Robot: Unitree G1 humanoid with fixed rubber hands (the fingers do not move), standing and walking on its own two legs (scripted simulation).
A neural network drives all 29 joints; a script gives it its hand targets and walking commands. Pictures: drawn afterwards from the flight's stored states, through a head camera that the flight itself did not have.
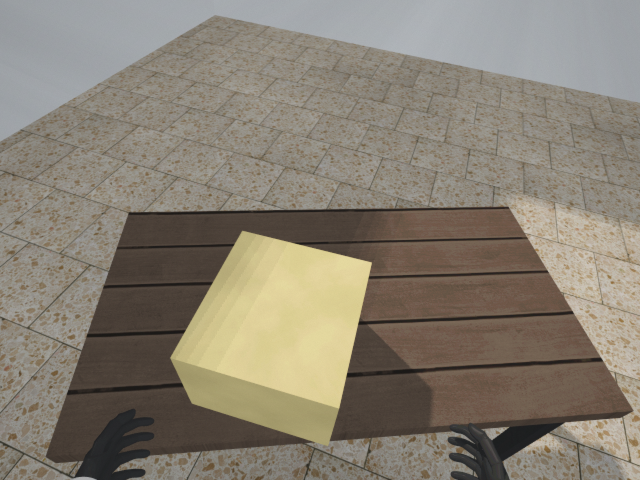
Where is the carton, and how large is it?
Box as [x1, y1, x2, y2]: [170, 231, 371, 445]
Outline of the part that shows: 242,231 170,358 192,403 327,445 340,402 371,262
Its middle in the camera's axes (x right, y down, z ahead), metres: -0.06 +0.16 +0.67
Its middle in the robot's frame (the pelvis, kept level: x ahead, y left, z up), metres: +0.39 +0.06 -0.14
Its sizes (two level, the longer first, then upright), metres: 0.258 0.242 0.174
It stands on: a table, 0.55 m high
